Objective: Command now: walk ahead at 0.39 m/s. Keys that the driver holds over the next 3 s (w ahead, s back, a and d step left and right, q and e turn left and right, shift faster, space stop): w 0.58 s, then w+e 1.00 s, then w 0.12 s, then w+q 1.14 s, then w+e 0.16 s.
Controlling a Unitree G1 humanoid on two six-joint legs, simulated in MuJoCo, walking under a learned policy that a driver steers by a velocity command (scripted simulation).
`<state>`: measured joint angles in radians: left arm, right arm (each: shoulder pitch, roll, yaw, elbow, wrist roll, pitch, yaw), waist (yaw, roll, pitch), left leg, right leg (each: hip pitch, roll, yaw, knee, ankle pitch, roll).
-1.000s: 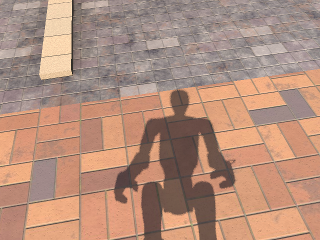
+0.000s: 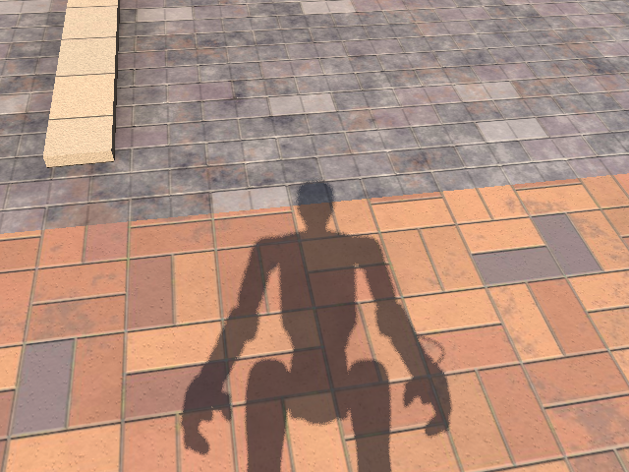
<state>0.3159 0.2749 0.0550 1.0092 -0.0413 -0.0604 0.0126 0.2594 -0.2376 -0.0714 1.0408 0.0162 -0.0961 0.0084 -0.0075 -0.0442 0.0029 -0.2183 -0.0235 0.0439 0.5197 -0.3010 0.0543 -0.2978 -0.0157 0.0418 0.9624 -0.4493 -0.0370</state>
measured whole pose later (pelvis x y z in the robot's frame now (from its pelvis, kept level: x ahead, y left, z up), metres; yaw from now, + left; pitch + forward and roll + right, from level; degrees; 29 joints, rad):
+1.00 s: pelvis +0.55 -0.01 -0.01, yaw -10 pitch +2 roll +0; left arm 0.39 0.27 0.06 0.96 -0.03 -0.06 0.01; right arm 0.01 -0.25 -0.04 0.83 0.00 -0.13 0.01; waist 0.07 -0.02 0.03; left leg -0.45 0.01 0.01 0.53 -0.13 0.02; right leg -0.22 0.04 0.11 0.93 -0.49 -0.03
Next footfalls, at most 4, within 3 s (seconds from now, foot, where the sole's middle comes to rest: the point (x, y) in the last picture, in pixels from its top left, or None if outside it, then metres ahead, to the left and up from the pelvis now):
0.40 right None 0.40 -0.13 -0.77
0.94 left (271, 394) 0.70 0.09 -0.77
1.46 right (409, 329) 0.88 -0.25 -0.77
2.00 left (390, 220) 1.26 -0.24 -0.77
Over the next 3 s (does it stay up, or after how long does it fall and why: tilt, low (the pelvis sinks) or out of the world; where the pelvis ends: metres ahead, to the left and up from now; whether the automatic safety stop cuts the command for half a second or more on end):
stays up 1.59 -0.38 -0.02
